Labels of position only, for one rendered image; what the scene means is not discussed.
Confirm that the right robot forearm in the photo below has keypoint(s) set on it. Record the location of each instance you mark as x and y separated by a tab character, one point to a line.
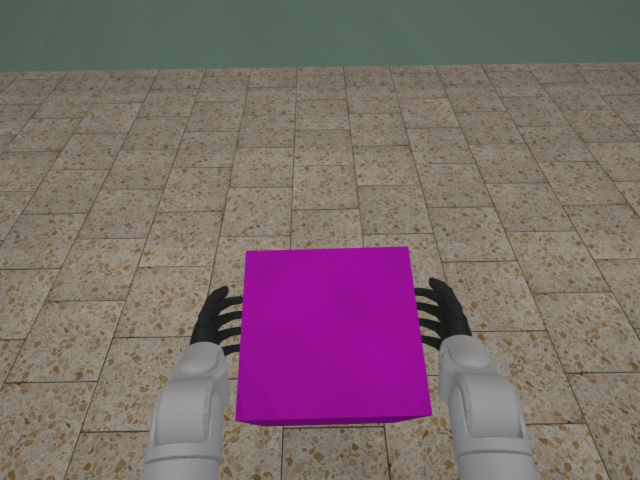
489	433

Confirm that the left robot hand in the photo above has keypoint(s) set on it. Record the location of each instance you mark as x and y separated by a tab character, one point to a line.
208	324

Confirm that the right robot hand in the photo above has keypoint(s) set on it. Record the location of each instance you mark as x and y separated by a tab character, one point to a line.
449	313

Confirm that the carton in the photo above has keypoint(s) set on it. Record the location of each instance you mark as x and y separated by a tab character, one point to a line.
330	336

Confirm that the left robot forearm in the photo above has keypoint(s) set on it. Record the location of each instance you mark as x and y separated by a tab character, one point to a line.
185	435

